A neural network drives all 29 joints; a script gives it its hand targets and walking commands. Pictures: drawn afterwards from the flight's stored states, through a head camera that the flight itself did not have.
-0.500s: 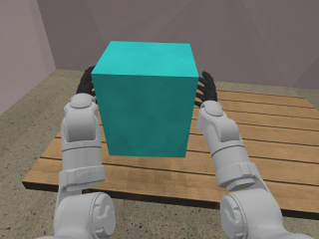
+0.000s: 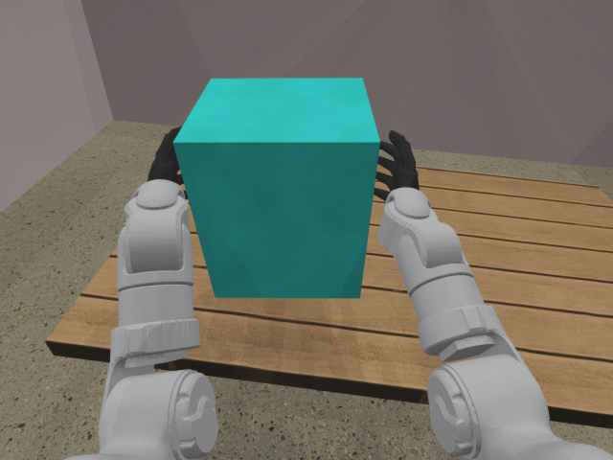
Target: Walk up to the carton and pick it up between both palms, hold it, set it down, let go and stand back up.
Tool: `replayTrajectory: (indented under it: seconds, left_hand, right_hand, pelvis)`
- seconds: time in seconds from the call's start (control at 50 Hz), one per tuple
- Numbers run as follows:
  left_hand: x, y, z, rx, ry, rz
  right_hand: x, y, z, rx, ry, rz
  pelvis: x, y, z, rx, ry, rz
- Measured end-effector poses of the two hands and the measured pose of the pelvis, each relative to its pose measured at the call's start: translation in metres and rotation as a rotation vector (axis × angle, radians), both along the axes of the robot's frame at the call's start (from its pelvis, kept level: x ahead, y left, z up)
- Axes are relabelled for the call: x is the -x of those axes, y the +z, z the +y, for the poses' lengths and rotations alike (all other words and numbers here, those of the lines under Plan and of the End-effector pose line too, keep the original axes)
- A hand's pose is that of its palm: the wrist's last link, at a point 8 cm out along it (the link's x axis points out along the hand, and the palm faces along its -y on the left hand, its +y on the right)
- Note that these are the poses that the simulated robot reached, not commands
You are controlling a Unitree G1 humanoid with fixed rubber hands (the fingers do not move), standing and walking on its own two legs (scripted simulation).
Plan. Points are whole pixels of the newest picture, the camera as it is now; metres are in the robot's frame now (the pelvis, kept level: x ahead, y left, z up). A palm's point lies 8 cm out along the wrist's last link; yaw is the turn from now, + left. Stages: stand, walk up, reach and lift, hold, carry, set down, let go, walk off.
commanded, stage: hold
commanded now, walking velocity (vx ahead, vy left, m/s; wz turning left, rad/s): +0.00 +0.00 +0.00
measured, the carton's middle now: (286, 190) +0.41 +0.01 +0.20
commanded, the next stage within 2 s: none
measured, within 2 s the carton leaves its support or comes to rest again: neither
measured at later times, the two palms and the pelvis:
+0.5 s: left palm (171, 190) +0.36 +0.15 +0.23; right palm (406, 198) +0.37 -0.13 +0.22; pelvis +0.01 +0.00 +0.00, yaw +0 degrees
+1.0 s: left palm (166, 190) +0.36 +0.16 +0.23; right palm (404, 196) +0.36 -0.13 +0.22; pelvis +0.00 +0.00 +0.00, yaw +1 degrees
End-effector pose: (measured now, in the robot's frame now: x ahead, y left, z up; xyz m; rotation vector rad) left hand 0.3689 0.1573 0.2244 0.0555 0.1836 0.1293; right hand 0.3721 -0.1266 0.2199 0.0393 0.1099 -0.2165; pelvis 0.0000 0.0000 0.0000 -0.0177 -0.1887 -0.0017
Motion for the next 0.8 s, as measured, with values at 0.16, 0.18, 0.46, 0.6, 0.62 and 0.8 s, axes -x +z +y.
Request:
replayTrajectory:
  seconds: [0.16, 0.18, 0.46, 0.6, 0.62, 0.8]
  left_hand:
    - [0.000, -0.003, 0.002, -0.007, 0.001, -0.002]
    - [0.000, -0.003, 0.001, -0.011, -0.001, -0.001]
    - [0.003, 0.000, -0.007, -0.020, -0.007, -0.008]
    - [0.004, 0.004, -0.006, -0.018, -0.008, -0.006]
    - [0.004, 0.004, -0.005, -0.016, -0.009, -0.005]
    - [0.004, 0.004, -0.001, -0.006, -0.002, 0.000]
  right_hand:
    - [-0.001, -0.004, 0.002, -0.005, 0.004, 0.001]
    - [0.000, -0.004, 0.001, -0.007, 0.003, 0.002]
    - [0.005, -0.006, -0.007, -0.025, -0.007, -0.006]
    - [0.007, -0.001, -0.005, -0.018, -0.008, -0.004]
    - [0.007, -0.001, -0.005, -0.015, -0.008, -0.003]
    - [0.005, 0.002, -0.001, -0.007, -0.003, 0.001]
  pelvis:
    - [-0.007, 0.000, 0.002, 0.008, 0.013, -0.006]
    - [-0.007, 0.000, 0.002, 0.008, 0.012, -0.008]
    - [-0.010, 0.000, 0.004, 0.004, -0.004, -0.019]
    - [-0.006, 0.001, 0.003, 0.001, -0.002, -0.024]
    - [-0.006, 0.001, 0.003, 0.000, -0.002, -0.022]
    - [-0.002, 0.001, 0.001, -0.001, 0.002, -0.013]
